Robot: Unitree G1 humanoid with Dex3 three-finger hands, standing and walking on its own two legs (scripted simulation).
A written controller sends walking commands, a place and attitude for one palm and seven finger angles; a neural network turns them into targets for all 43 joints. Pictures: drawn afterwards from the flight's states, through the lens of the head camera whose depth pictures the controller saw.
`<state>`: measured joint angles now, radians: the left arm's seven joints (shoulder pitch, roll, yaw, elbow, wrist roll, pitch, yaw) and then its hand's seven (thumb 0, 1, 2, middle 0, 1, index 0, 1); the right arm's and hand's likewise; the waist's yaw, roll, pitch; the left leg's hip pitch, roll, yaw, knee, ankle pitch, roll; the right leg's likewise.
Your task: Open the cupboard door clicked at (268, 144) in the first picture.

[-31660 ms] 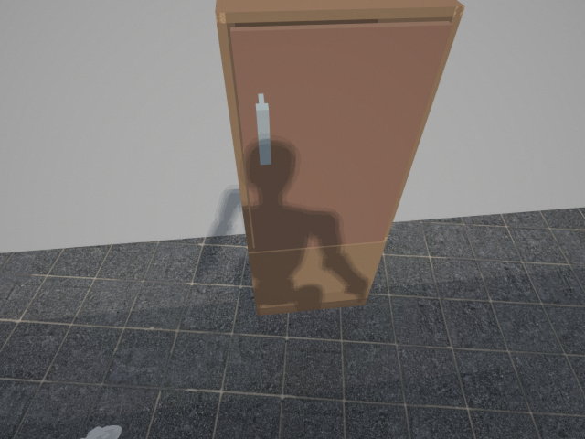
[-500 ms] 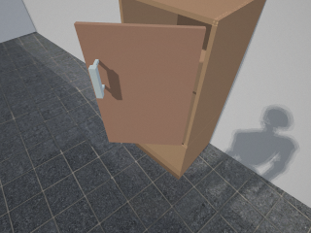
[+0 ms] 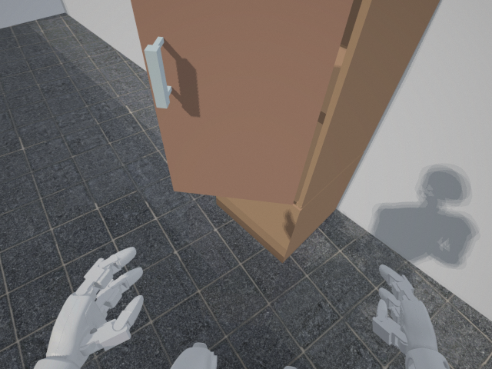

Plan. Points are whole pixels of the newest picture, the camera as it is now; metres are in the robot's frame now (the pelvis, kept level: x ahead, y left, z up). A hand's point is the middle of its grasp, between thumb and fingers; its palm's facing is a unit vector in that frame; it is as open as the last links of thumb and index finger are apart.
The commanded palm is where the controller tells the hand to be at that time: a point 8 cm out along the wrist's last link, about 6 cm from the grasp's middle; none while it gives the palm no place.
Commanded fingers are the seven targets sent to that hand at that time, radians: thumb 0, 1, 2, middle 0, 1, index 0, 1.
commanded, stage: raise the hand with hooked fingers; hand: left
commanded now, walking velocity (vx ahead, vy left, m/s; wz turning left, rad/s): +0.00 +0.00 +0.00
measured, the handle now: (161, 73) +0.61 +0.22 +0.15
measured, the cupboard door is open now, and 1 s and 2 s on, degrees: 39 39 39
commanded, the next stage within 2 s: move the hooked fingers beside the handle in 1.68 s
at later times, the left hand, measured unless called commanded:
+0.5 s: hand (81, 252) +0.25 +0.25 +0.10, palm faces +0.07 -0.99 -0.07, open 11.6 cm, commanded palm +0.22 +0.29 +0.10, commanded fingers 0.00 -0.20 0.43 -0.28 -1.00 -0.28 -1.00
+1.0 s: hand (55, 211) +0.28 +0.28 +0.13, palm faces -0.01 -1.00 -0.05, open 13.9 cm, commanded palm +0.26 +0.34 +0.15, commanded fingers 0.00 -0.50 0.30 -0.30 -1.20 -0.30 -1.20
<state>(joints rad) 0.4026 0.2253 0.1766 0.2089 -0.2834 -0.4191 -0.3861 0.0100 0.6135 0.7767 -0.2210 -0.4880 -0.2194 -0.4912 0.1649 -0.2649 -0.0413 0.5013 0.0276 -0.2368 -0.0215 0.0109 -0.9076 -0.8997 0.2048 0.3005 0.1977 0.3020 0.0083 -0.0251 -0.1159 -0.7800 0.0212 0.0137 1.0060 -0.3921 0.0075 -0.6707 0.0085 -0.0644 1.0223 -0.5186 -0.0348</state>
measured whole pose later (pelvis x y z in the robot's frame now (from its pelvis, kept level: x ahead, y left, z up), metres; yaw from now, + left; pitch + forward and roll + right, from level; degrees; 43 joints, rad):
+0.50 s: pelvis +0.02 +0.01 +0.02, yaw +0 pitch +10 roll -2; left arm 0.32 0.31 0.34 0.05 -0.37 -0.31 -0.35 0.01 0.03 0.53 -0.26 -0.86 -0.26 -0.86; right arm 0.31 -0.25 0.00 0.58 0.04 -0.22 -0.07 0.01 -0.91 -0.90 0.21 0.30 0.20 0.30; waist 0.00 0.04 -0.11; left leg -0.70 0.03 0.01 0.92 -0.38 0.02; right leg -0.58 0.02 -0.06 0.89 -0.48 -0.02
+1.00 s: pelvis +0.02 +0.02 +0.04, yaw +0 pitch +5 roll -2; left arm 0.05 0.41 0.36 0.22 -0.36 -0.12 -0.47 -0.01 -0.47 0.32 -0.30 -1.18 -0.29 -1.18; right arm 0.25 -0.26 0.06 0.56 0.06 -0.22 -0.10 0.01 -0.91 -0.90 0.21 0.30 0.20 0.30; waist 0.02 0.04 -0.07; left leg -0.53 0.01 0.01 0.77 -0.32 0.04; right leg -0.39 0.01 -0.06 0.71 -0.40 0.00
